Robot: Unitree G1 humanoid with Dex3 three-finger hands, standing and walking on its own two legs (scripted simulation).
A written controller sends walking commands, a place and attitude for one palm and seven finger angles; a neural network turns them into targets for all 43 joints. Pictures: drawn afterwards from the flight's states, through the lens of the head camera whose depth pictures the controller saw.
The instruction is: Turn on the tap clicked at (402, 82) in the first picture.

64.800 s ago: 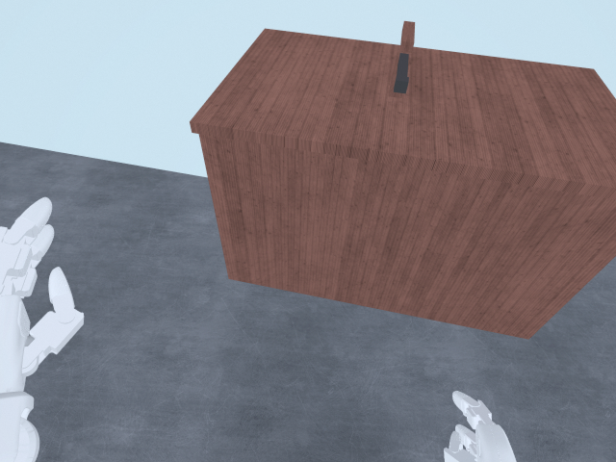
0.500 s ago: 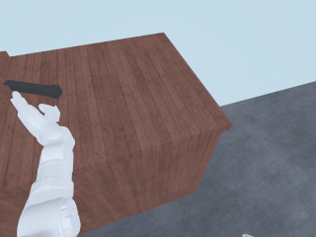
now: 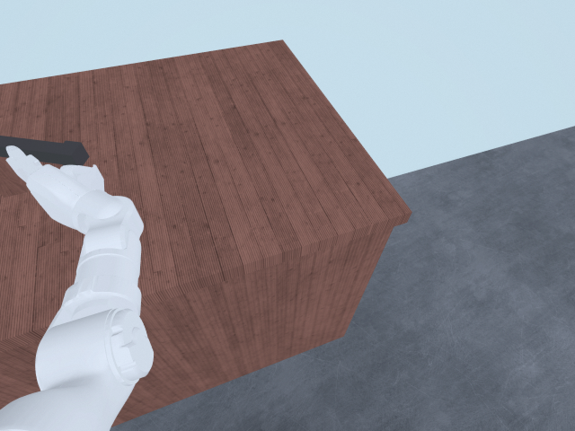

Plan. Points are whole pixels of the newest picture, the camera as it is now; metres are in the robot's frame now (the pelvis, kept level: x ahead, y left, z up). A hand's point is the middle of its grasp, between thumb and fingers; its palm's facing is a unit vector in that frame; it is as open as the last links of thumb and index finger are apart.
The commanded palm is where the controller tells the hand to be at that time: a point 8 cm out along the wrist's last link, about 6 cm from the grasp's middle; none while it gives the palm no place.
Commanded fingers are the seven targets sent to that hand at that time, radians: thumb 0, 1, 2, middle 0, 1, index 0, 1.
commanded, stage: push the lever round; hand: left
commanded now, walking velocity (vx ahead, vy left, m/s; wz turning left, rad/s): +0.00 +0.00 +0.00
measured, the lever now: (72, 155) +0.49 +0.30 +0.11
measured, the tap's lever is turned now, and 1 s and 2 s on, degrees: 61 75 75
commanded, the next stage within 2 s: lift the hand up off the lever in 0.50 s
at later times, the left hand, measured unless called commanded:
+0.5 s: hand (105, 155) +0.49 +0.26 +0.11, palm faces +0.84 -0.53 -0.09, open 8.0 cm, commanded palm +0.44 +0.27 +0.11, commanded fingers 0.00 0.90 0.90 -0.15 -0.15 -0.15 -0.15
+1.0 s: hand (97, 146) +0.49 +0.26 +0.13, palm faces +0.83 -0.55 -0.06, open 7.8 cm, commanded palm +0.43 +0.27 +0.13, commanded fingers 0.00 0.90 0.90 -0.15 -0.15 -0.15 -0.15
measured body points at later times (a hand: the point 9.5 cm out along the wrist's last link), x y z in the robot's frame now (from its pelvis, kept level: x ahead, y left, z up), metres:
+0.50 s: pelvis +0.00 -0.01 +0.00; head +0.06 -0.01 +0.44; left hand +0.44 +0.28 +0.12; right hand +0.02 -0.27 -0.13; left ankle +0.02 +0.10 -0.71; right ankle -0.01 -0.05 -0.71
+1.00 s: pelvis +0.02 +0.00 +0.00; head +0.06 +0.00 +0.45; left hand +0.45 +0.29 +0.13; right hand +0.03 -0.26 -0.13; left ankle +0.02 +0.10 -0.71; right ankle -0.01 -0.05 -0.71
